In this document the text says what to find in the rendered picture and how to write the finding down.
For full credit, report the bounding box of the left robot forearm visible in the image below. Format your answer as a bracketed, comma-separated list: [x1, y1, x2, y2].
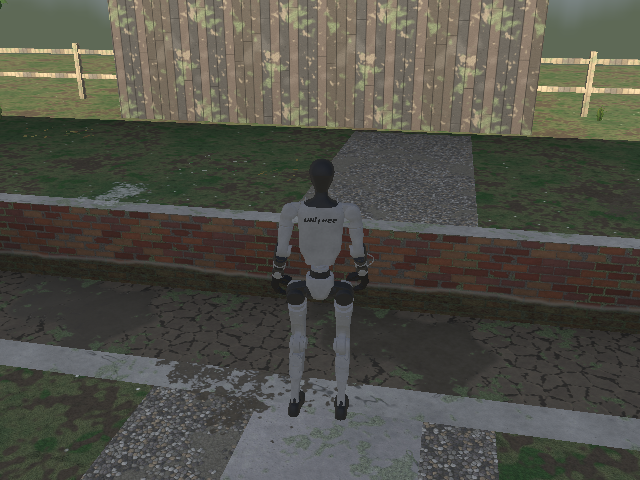
[272, 242, 288, 279]

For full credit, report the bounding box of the left robot hand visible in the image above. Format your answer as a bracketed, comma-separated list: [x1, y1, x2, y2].
[271, 275, 292, 295]

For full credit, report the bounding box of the robot left upper arm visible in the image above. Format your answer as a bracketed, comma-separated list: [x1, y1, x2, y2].
[276, 202, 300, 258]

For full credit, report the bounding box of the right robot hand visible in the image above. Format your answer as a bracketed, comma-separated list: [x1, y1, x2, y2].
[346, 272, 369, 291]

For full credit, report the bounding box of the robot left thigh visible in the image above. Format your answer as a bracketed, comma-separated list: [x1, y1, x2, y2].
[286, 280, 308, 353]

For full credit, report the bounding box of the robot left foot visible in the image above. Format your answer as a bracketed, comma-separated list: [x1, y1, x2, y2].
[288, 390, 305, 417]

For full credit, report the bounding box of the right robot forearm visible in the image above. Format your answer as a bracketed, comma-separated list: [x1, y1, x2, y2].
[353, 243, 368, 276]

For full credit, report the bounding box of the robot right upper arm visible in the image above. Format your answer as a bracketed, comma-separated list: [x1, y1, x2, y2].
[342, 203, 365, 258]

